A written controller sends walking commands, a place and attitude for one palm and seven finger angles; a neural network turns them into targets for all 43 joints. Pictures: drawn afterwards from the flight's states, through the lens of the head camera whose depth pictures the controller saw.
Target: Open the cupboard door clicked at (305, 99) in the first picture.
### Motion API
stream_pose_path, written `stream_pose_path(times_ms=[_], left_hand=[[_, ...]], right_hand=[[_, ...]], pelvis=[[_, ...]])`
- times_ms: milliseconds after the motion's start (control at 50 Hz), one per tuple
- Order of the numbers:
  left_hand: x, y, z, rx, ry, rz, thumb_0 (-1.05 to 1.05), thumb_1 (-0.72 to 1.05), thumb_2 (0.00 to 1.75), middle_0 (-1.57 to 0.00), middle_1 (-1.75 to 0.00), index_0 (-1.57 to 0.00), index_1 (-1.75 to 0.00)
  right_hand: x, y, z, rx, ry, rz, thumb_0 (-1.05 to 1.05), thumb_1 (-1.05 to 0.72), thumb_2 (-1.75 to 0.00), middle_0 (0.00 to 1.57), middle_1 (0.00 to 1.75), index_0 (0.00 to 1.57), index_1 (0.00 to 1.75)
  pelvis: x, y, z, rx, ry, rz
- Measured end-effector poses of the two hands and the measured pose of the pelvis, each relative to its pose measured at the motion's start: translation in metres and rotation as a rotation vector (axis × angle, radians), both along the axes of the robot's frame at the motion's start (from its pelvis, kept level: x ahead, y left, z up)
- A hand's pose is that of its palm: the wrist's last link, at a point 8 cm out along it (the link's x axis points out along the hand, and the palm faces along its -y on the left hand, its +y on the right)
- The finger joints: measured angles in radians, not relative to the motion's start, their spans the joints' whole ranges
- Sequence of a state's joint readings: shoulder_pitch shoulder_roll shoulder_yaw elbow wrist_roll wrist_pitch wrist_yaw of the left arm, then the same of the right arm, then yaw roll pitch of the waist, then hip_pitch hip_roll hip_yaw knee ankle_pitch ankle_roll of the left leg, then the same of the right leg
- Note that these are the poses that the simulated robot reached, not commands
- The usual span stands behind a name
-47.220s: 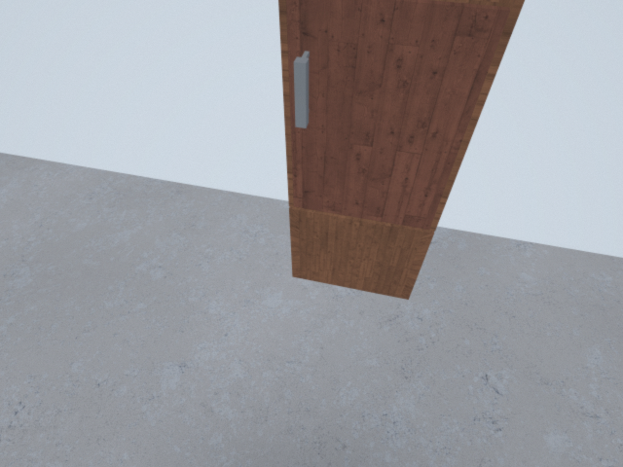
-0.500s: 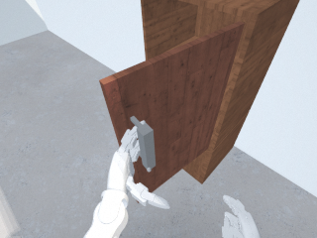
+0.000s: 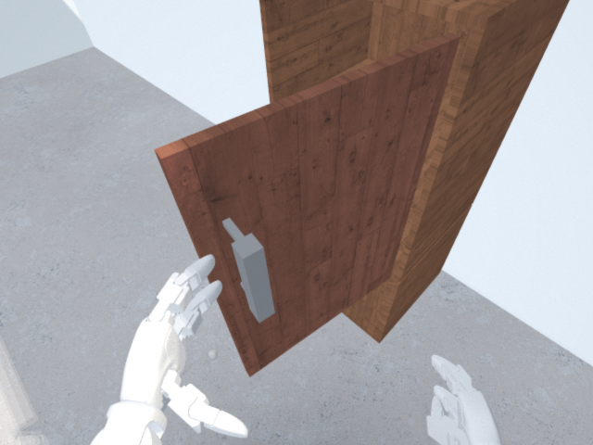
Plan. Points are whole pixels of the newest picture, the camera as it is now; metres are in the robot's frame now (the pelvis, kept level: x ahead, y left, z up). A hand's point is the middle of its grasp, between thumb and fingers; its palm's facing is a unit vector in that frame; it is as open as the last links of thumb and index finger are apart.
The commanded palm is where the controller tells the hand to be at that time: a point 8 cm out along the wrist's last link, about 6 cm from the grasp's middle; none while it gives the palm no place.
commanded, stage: slide the hand sideways off the handle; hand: left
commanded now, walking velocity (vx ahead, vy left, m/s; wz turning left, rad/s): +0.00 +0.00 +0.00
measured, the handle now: (247, 270) +0.31 +0.09 +0.09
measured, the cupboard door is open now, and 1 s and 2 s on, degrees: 80 80 80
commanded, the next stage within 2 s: draw the hand back to the body in 0.22 s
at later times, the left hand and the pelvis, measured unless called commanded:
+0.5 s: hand (164, 374) +0.18 +0.15 +0.10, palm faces -0.01 -1.00 -0.07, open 16.3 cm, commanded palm +0.14 +0.22 +0.11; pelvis -0.01 +0.01 -0.01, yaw +1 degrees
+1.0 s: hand (77, 357) +0.18 +0.23 +0.14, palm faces +0.24 -0.93 -0.29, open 15.1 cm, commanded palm +0.14 +0.28 +0.15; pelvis +0.00 +0.03 +0.01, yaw +1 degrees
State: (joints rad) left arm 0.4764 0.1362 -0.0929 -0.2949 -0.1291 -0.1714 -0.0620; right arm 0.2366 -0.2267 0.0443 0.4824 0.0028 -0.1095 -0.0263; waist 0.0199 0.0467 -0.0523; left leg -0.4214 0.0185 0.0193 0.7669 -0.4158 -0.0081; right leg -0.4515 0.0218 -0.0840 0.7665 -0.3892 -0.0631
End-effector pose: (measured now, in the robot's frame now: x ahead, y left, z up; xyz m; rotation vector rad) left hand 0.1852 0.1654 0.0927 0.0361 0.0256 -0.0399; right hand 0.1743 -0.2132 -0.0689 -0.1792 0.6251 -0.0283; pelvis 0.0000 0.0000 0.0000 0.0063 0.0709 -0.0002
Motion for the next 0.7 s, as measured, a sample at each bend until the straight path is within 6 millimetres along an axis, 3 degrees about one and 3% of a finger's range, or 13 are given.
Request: stream_pose_path(times_ms=[180,260,400,560,700], left_hand=[[-0.027,0.031,-0.003,0.014,0.01,0.072,-0.02,-0.5,0.3,-0.17,-0.31,-0.17,-0.31],[-0.035,0.036,-0.003,0.008,-0.006,0.048,-0.02,-0.5,0.3,-0.16,-0.3,-0.16,-0.31],[-0.03,0.028,0.001,-0.011,-0.049,-0.013,-0.02,-0.5,0.3,-0.15,-0.3,-0.15,-0.3],[-0.029,0.052,0.016,0.03,-0.058,0.05,-0.02,-0.5,0.3,-0.15,-0.3,-0.15,-0.3],[-0.031,0.062,0.027,0.034,-0.061,0.031,-0.02,-0.5,0.3,-0.15,-0.3,-0.15,-0.3]], right_hand=[[0.0,-0.005,-0.003,-0.02,-0.013,0.004,0.01,-0.9,-0.89,0.2,0.3,0.2,0.3],[0.001,-0.004,-0.004,-0.031,-0.033,0.009,0.01,-0.9,-0.89,0.2,0.3,0.2,0.3],[-0.001,0.006,-0.003,-0.021,-0.077,0.003,0.01,-0.9,-0.89,0.2,0.3,0.2,0.3],[-0.006,0.022,0.002,0.013,-0.092,-0.01,0.01,-0.9,-0.89,0.2,0.3,0.2,0.3],[-0.004,0.029,0.009,-0.001,-0.109,0.01,0.01,-0.9,-0.89,0.2,0.3,0.2,0.3]], pelvis=[[0.001,0.0,-0.005,-0.005,0.013,0.013],[-0.003,0.003,-0.008,-0.013,0.017,0.023],[-0.01,0.011,-0.012,-0.018,0.019,0.021],[-0.009,0.018,-0.008,-0.021,-0.008,0.013],[-0.009,0.024,-0.003,-0.027,-0.031,0.018]])
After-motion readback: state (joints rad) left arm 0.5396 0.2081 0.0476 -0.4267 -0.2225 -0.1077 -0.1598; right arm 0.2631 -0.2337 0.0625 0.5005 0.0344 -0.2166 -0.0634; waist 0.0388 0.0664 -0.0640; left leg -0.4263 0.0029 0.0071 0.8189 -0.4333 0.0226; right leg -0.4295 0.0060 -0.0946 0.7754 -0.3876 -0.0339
